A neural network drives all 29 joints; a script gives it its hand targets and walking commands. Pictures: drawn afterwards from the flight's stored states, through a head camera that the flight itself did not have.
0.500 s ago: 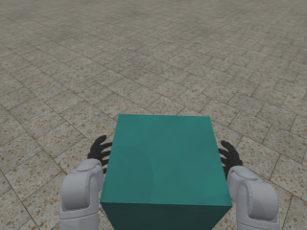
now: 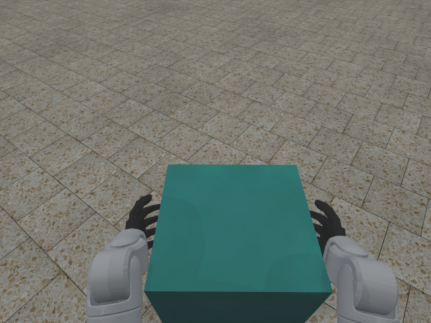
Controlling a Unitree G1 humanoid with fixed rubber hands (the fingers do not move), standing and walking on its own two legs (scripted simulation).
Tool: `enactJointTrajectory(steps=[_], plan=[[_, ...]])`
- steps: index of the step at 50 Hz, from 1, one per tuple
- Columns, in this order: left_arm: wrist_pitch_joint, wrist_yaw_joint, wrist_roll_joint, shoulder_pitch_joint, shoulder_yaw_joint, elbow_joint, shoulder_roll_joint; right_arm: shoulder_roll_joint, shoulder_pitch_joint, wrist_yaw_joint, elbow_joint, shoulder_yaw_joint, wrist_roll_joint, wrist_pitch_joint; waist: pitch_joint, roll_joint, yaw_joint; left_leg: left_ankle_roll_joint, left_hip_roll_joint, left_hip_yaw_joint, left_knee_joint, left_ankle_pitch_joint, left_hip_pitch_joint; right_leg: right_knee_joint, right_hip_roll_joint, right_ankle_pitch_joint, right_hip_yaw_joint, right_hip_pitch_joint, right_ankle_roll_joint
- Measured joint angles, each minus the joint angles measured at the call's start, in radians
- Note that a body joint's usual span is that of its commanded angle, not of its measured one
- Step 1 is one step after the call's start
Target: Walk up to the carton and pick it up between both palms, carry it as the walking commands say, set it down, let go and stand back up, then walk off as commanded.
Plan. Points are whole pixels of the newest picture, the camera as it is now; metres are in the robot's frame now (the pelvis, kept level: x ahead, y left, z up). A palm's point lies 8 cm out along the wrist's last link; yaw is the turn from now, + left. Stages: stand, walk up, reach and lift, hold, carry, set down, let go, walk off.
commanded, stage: carry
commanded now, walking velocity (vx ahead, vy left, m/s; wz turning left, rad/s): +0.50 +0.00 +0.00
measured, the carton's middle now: (231, 256) +0.26 +0.01 -0.01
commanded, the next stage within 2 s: none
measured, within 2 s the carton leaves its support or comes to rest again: neither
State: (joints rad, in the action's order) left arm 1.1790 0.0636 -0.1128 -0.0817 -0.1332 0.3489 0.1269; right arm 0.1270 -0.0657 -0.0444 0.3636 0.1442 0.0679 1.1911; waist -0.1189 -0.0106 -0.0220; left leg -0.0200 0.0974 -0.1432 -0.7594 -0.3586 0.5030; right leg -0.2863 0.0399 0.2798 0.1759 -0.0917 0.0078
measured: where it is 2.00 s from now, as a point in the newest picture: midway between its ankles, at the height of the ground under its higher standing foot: (225, 163)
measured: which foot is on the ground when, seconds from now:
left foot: up 0.00-0.10, down 0.12-0.62, up 0.64-1.00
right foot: down 0.00-0.16, up 0.18-0.58, down 0.60-1.00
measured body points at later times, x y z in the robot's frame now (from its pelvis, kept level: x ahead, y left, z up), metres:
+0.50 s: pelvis +0.29 +0.04 +0.00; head +0.29 +0.04 +0.45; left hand +0.57 +0.19 +0.08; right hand +0.54 -0.14 +0.07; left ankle +0.19 +0.13 -0.75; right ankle +0.42 -0.10 -0.70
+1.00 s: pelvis +0.63 +0.03 -0.01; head +0.63 +0.02 +0.44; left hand +0.90 +0.20 +0.07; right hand +0.90 -0.13 +0.07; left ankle +0.76 +0.15 -0.72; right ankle +0.49 -0.08 -0.75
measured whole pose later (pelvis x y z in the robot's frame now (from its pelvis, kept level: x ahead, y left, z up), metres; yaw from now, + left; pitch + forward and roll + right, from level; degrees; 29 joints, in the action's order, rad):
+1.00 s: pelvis +0.63 +0.03 -0.01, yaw +1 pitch +3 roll +1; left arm 1.16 0.06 -0.09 -0.10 -0.14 0.40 0.13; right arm 0.13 -0.07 -0.05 0.43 0.13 0.07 1.17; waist -0.07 0.00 -0.01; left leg 0.01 0.08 -0.21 -0.54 -0.13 0.53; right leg -0.28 0.09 0.36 0.23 0.03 -0.04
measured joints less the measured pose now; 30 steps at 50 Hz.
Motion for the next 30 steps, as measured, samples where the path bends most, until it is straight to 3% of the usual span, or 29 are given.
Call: enactJointTrajectory(steps=[6,8,9,11,13,18,23,28,30], plan=[[-0.011,0.004,0.017,-0.004,0.001,0.058,0.0,-0.001,0.008,0.001,0.06,-0.011,-0.005,-0.021,0.025,-0.011,-0.002,0.022,-0.022,-0.087,0.248,0.154,-0.019,-0.069,0.055,0.142,-0.008,0.111,-0.065],[-0.012,0.004,0.018,-0.013,-0.008,0.056,-0.01,0.0,-0.008,0.001,0.038,-0.02,-0.002,-0.033,0.03,-0.027,0.011,0.075,-0.033,-0.118,0.211,0.243,-0.039,-0.281,0.099,0.203,-0.027,0.06,-0.066],[-0.013,0.002,0.019,-0.019,-0.013,0.044,-0.019,0.0,-0.017,0.0,0.016,-0.026,0.002,-0.04,0.038,-0.028,0.021,0.092,-0.034,-0.125,0.176,0.213,-0.044,-0.442,0.101,0.206,-0.064,-0.005,-0.055],[-0.004,0.0,0.02,-0.028,-0.018,0.018,-0.028,0.001,-0.021,-0.003,-0.011,-0.031,0.01,-0.039,0.056,-0.018,0.03,0.102,-0.034,-0.132,0.182,0.152,-0.087,-0.707,0.073,0.193,-0.122,-0.147,-0.034],[0.003,-0.002,0.019,-0.029,-0.027,0.003,-0.015,0.001,-0.006,-0.005,-0.011,-0.031,0.012,-0.032,0.069,-0.014,0.034,0.091,-0.041,-0.14,0.251,0.15,-0.15,-0.803,0.064,0.148,-0.127,-0.265,-0.026],[-0.009,-0.003,0.017,-0.015,-0.015,0.024,0.001,0.0,0.022,-0.008,0.032,-0.021,-0.002,-0.033,0.083,-0.006,0.051,0.081,-0.054,-0.14,0.424,0.159,-0.309,-0.642,0.079,0.015,-0.075,-0.442,-0.037],[-0.016,-0.002,0.016,-0.013,-0.007,0.06,0.0,0.0,0.012,-0.006,0.06,-0.018,-0.01,-0.035,0.076,0.003,0.053,0.047,-0.053,-0.131,0.491,0.102,-0.45,-0.441,0.085,-0.128,-0.025,-0.5,-0.037],[-0.005,-0.005,0.012,-0.006,-0.013,0.061,0.0,0.0,0.0,-0.003,0.052,-0.023,-0.001,-0.016,0.045,0.029,0.047,-0.005,-0.035,-0.113,0.45,-0.034,-0.574,-0.304,0.055,-0.146,0.027,-0.425,-0.013],[0.0,-0.007,0.011,-0.022,-0.014,0.044,0.001,-0.002,-0.005,-0.002,0.051,-0.018,0.006,-0.006,0.035,0.039,0.046,-0.026,-0.009,-0.083,0.329,-0.124,-0.576,-0.235,0.031,-0.153,0.048,-0.352,0.015]])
